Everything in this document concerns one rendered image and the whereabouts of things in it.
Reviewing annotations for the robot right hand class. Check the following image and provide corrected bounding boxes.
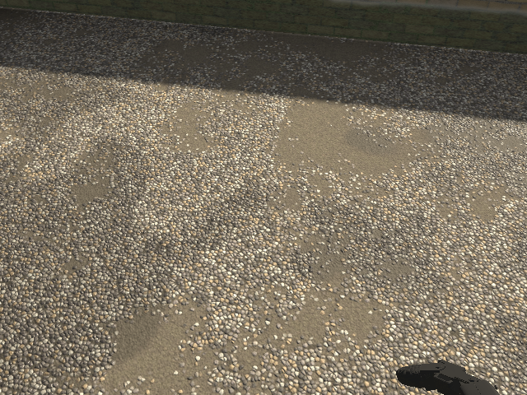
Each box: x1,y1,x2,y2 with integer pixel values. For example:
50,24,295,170
396,360,500,395

